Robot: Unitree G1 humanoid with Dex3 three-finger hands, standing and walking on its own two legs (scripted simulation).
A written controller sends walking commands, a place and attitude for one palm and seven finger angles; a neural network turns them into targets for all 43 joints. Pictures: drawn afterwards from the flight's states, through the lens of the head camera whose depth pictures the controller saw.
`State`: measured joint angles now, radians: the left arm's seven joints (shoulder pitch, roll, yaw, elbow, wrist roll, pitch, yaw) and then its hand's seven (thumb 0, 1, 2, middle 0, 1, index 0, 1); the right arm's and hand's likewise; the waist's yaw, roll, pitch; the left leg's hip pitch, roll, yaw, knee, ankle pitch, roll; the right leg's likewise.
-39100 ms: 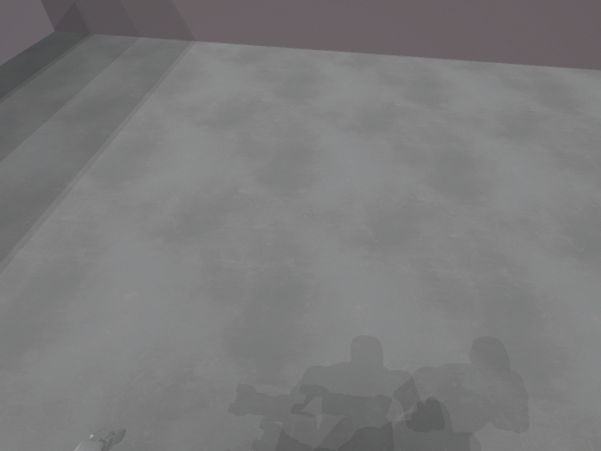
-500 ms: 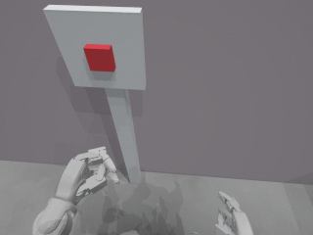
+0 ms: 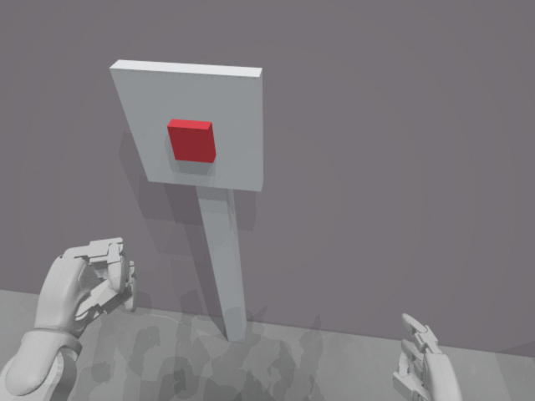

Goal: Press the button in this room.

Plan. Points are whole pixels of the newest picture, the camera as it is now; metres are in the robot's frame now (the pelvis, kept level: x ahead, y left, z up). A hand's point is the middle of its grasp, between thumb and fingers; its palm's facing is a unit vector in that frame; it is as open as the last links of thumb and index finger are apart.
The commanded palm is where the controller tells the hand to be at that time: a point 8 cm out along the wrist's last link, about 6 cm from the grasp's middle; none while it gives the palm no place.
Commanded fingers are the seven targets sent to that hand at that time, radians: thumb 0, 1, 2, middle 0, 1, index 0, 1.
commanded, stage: raise the hand and make a fist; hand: left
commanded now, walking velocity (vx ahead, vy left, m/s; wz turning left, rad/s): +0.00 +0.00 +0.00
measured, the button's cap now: (193, 140) +0.45 +0.17 +0.18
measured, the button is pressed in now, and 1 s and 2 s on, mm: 0 0 0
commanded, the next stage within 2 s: aim a knuckle at the button in 0.74 s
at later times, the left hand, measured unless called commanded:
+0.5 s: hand (112, 250) +0.24 +0.21 +0.17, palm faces -0.01 -1.00 -0.08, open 3.1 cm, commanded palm +0.20 +0.26 +0.18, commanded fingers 0.00 0.90 0.90 -1.30 -1.50 -1.30 -1.50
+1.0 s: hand (123, 256) +0.23 +0.19 +0.18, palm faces +0.03 -1.00 -0.07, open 3.1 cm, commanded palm +0.21 +0.24 +0.17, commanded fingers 0.00 0.90 0.90 -1.30 -1.50 -1.30 -1.50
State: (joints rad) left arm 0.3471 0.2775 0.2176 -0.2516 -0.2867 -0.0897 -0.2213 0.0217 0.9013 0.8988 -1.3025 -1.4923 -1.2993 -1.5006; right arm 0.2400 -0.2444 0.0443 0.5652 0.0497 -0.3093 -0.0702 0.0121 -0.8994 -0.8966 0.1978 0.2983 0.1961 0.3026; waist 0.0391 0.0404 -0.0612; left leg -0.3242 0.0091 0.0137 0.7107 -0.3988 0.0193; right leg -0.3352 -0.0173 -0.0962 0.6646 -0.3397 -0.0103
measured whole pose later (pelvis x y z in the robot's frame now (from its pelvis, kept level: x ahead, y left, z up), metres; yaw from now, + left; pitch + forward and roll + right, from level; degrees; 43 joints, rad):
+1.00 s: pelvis -0.02 -0.01 +0.02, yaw +0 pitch -5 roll +0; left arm 0.10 0.29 0.27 -0.16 -0.31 0.11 -0.28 0.02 0.90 0.90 -1.31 -1.50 -1.30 -1.50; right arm 0.21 -0.25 0.08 0.65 0.07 -0.29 -0.10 0.01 -0.90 -0.90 0.20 0.30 0.20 0.30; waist 0.06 0.07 -0.01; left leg -0.16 0.01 0.01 0.54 -0.29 0.00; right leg -0.18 -0.01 -0.10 0.51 -0.25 -0.03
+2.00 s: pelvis +0.00 -0.01 +0.02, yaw -1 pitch +0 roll +0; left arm -0.30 0.22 0.16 0.30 -0.19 0.01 -0.13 0.02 0.90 0.90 -1.30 -1.50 -1.30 -1.50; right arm 0.24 -0.25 0.05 0.67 0.06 -0.18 -0.07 0.01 -0.90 -0.90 0.20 0.30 0.20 0.30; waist 0.01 0.05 -0.01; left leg -0.22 0.01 0.04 0.52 -0.30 0.00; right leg -0.26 -0.01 -0.07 0.53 -0.27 -0.03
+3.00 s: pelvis -0.01 -0.01 +0.01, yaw -2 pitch +0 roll +0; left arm -0.34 0.21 0.14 0.39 -0.19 -0.03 -0.13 0.02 0.90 0.90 -1.31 -1.50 -1.30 -1.50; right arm 0.24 -0.25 0.05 0.66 0.06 -0.14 -0.07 0.01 -0.90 -0.90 0.20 0.30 0.20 0.30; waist 0.00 0.04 -0.02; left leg -0.23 0.01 0.04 0.53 -0.30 0.01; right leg -0.28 -0.01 -0.07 0.53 -0.26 -0.02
